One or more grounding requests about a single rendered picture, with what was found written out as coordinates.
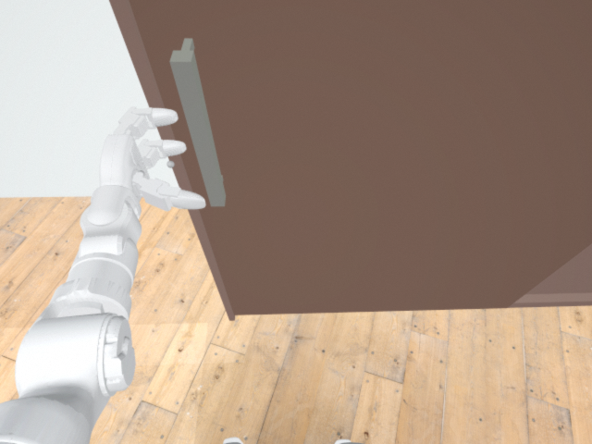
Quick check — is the wardrobe door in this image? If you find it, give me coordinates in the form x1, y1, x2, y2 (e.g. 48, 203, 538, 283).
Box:
526, 244, 592, 294
129, 0, 592, 315

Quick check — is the handle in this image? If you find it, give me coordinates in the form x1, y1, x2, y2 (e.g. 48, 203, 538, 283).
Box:
169, 38, 226, 206

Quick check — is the robot left upper arm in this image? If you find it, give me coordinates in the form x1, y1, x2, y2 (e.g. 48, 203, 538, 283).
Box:
0, 313, 136, 444

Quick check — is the robot left hand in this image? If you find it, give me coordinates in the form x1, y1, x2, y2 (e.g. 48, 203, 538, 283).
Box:
99, 106, 205, 211

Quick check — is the left robot forearm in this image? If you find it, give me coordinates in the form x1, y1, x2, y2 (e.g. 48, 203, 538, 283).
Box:
15, 185, 142, 395

